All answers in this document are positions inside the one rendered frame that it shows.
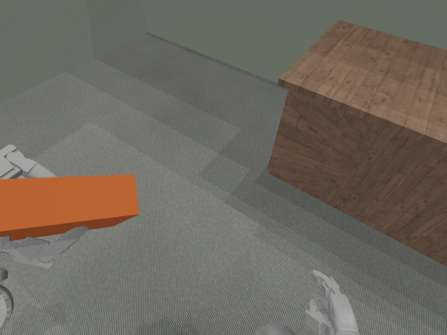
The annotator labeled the left robot forearm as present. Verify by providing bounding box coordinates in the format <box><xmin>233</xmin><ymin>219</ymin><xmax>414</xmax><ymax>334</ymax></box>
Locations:
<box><xmin>0</xmin><ymin>267</ymin><xmax>14</xmax><ymax>335</ymax></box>

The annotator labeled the sponge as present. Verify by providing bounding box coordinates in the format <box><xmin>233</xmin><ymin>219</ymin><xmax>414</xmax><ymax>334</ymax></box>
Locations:
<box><xmin>0</xmin><ymin>174</ymin><xmax>139</xmax><ymax>241</ymax></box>

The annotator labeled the table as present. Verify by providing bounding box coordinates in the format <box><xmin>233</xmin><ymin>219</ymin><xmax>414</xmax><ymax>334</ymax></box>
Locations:
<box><xmin>268</xmin><ymin>20</ymin><xmax>447</xmax><ymax>267</ymax></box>

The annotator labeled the right robot hand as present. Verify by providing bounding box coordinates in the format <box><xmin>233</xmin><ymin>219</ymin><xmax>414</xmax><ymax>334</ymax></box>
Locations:
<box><xmin>305</xmin><ymin>270</ymin><xmax>359</xmax><ymax>335</ymax></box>

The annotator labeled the left robot hand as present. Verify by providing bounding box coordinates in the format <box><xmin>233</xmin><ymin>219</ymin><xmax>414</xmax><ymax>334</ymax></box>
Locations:
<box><xmin>0</xmin><ymin>144</ymin><xmax>89</xmax><ymax>268</ymax></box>

